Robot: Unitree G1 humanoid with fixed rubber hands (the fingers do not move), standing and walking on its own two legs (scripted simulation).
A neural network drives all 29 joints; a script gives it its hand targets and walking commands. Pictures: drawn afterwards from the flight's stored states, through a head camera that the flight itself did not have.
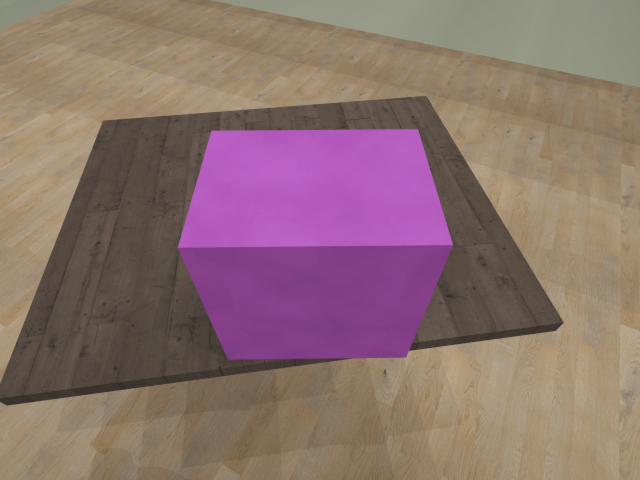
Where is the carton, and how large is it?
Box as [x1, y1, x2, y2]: [178, 129, 452, 359]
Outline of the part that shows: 417,129 211,131 178,248 228,359 406,356 452,246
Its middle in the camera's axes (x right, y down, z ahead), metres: +0.00 +0.02 +0.52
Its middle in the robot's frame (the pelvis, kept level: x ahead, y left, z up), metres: +0.39 +0.03 +0.06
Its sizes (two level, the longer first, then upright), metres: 0.259 0.188 0.259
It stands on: a table, 0.70 m high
